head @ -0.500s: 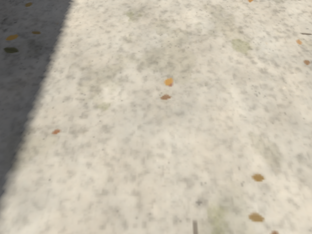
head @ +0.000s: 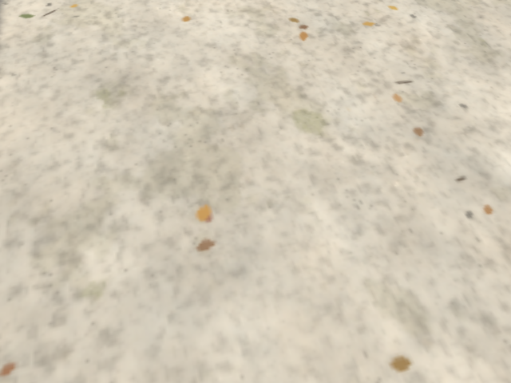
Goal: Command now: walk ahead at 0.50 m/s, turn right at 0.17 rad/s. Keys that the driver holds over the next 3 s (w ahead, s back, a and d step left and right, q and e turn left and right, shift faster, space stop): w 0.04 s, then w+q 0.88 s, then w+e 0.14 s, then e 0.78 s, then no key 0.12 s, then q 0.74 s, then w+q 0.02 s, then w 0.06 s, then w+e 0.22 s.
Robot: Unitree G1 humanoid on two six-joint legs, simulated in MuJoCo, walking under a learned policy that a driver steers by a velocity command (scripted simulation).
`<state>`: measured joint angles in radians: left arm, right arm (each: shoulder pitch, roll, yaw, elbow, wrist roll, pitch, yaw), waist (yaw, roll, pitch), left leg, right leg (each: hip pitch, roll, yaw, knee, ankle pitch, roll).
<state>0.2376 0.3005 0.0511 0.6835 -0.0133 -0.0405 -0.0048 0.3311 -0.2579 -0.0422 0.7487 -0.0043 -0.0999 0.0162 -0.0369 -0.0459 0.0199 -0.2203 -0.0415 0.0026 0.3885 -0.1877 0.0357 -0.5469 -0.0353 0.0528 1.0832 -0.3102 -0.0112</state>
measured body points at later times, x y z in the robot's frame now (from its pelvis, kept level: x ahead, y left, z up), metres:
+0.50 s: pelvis +0.26 -0.05 +0.00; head +0.28 -0.05 +0.45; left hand +0.29 +0.24 -0.11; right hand +0.43 -0.31 -0.11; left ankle +0.29 +0.12 -0.66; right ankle +0.26 -0.15 -0.74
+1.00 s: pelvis +0.50 +0.08 +0.00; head +0.53 +0.11 +0.45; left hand +0.53 +0.40 -0.10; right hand +0.71 -0.13 -0.10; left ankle +0.49 +0.15 -0.74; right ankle +0.63 -0.06 -0.67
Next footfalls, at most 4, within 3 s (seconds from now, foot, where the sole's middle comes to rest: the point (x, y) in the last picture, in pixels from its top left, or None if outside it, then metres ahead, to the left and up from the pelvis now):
0.26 right None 0.30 -0.15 -0.78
0.78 left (186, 372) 0.52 0.17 -0.78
1.26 right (216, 259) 0.86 0.10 -0.78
1.72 left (143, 279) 0.80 0.31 -0.78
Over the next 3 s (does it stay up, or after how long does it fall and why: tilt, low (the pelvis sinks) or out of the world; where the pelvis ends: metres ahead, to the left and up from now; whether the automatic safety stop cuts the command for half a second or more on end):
stays up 0.78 0.19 0.00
